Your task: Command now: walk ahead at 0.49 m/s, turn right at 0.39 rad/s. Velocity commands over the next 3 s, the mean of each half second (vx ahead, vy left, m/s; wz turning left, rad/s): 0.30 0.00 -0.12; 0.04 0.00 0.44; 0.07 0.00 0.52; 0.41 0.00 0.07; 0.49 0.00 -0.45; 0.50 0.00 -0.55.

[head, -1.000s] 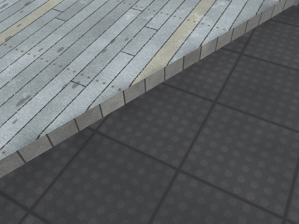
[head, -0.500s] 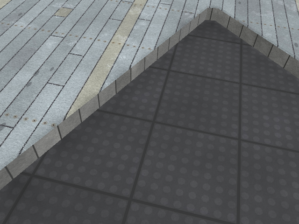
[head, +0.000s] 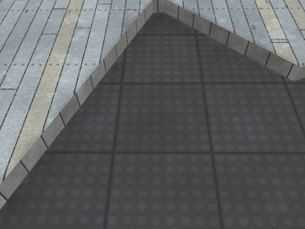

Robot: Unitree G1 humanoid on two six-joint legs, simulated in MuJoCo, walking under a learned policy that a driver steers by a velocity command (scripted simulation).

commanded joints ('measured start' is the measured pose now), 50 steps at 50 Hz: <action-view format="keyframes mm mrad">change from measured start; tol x32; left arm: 1 -31 154 39 -65 -4 -22 16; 13 256 50 -9 6 1 -6 23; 50 -175 234 60 -82 -9 54 45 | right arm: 1 -46 -25 3 -55 -5 -8 11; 50 18 -97 -36 -180 31 173 33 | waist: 1 2 -80 14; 11 -73 -109 -131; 13 -74 278 -470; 50 -19 -204 -94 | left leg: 1 135 -50 48 -244 257 -7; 9 145 -103 39 -420 152 84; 13 1056 316 -450 -375 824 405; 19 414 82 -136 -581 498 268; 29 366 64 -269 -628 -91 254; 35 53 -186 3 46 -495 24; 50 303 -123 146 -277 -172 9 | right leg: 1 -135 -196 110 -141 176 -160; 11 114 -199 148 295 590 -29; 13 -361 13 85 923 -487 93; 15 -484 -59 145 1020 -454 103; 34 99 -434 315 -11 188 -102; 50 63 -429 -34 102 365 -95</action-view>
